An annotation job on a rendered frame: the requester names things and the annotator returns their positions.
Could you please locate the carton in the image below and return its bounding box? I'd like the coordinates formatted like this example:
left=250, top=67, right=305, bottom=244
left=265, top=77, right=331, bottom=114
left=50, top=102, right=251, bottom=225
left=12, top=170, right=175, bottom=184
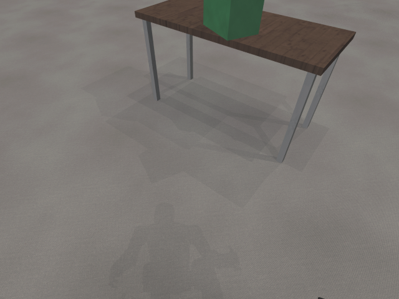
left=203, top=0, right=264, bottom=40

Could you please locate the table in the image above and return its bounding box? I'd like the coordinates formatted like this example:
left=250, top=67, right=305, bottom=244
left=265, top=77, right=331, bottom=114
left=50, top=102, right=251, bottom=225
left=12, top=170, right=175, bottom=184
left=135, top=0, right=356, bottom=163

